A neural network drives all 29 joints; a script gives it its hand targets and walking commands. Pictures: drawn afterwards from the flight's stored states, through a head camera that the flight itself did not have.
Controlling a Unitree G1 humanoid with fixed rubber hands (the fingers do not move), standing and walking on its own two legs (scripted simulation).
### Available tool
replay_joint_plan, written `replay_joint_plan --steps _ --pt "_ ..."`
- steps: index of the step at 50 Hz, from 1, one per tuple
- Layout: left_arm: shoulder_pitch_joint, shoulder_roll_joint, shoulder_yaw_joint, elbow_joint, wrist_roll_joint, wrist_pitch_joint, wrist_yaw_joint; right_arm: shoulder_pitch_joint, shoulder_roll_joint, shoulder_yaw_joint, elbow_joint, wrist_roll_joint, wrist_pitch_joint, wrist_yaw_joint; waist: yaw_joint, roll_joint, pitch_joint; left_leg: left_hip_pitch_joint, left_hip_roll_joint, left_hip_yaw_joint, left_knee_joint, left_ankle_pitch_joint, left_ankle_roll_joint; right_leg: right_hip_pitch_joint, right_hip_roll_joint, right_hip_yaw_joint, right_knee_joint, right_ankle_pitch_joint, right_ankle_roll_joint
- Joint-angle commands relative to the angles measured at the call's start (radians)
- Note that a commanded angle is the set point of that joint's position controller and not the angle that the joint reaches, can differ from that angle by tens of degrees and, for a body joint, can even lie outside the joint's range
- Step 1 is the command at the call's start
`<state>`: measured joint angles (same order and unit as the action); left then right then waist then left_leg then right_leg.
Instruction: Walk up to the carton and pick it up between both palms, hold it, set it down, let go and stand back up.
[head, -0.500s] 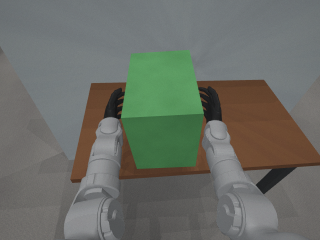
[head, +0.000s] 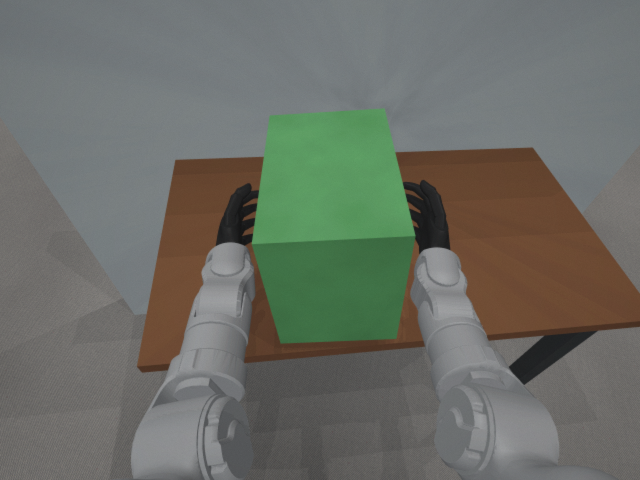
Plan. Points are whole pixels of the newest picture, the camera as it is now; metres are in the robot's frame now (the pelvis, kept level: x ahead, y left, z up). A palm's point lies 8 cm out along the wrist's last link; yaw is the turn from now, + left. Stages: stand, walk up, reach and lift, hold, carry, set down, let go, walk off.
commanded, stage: set down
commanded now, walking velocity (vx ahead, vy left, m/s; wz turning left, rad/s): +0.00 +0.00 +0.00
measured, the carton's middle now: (332, 226) +0.45 -0.02 +0.04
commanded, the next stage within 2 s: none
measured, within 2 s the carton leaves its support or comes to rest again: rests again in 1.26 s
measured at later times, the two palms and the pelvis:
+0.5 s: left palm (234, 256) +0.39 +0.11 +0.05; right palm (428, 255) +0.38 -0.15 +0.06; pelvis -0.01 +0.00 +0.00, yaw +0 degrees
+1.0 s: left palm (238, 261) +0.39 +0.11 +0.05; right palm (430, 266) +0.38 -0.15 +0.05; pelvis -0.01 -0.01 +0.00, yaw +0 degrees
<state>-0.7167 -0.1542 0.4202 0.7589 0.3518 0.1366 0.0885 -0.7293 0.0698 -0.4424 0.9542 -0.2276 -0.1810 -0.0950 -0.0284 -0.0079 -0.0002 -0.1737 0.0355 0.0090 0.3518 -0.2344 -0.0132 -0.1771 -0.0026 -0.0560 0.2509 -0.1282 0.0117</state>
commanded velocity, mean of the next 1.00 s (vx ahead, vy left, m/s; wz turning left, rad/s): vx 0.00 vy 0.00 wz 0.00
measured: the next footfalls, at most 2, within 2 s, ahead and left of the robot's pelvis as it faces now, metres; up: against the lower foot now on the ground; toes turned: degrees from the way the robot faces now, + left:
none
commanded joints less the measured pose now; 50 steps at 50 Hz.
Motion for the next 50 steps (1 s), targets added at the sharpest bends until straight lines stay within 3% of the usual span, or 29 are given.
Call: replay_joint_plan --steps 1,12,18,32,37,50 --pt "-0.672 -0.485 -0.323 -0.136 -0.037 -0.109 -0.091 -0.586 0.526 0.303 -0.082 -0.053 -0.048 0.141 -0.003 0.021 -0.610 0.048 -0.027 0.073 0.002 0.502 -0.055 0.361 0.030 -0.054 0.128 0.636 0.022" --pt "-0.657 -0.486 -0.318 -0.079 -0.027 -0.173 -0.090 -0.544 0.549 0.278 -0.047 -0.109 -0.075 0.137 -0.015 0.010 -0.637 0.011 -0.022 0.076 0.004 0.506 -0.055 0.369 0.025 -0.049 0.142 0.669 0.019" --pt "-0.648 -0.475 -0.285 -0.025 -0.007 -0.211 -0.091 -0.536 0.558 0.264 -0.026 -0.135 -0.095 0.138 -0.005 0.006 -0.616 -0.035 -0.022 0.083 -0.013 0.455 -0.044 0.379 0.019 -0.041 0.137 0.637 0.017" --pt "-0.626 -0.442 -0.189 0.057 0.055 -0.252 -0.103 -0.509 0.548 0.158 -0.006 -0.222 -0.108 0.151 0.012 0.015 -0.548 -0.060 -0.020 0.103 -0.060 0.304 -0.033 0.323 0.013 -0.046 0.094 0.424 0.005" --pt "-0.588 -0.462 -0.179 0.095 0.080 -0.264 -0.096 -0.536 0.533 0.132 -0.016 -0.249 -0.150 0.145 0.009 0.007 -0.564 -0.017 -0.013 0.096 -0.031 0.365 -0.039 0.279 0.028 -0.058 0.077 0.417 -0.001" --pt "-0.517 -0.432 -0.130 0.142 0.118 -0.287 -0.116 -0.483 0.541 0.097 0.013 -0.299 -0.177 0.137 0.010 -0.011 -0.490 -0.123 -0.024 0.101 -0.073 0.266 -0.008 0.345 0.007 -0.043 0.085 0.425 0.012"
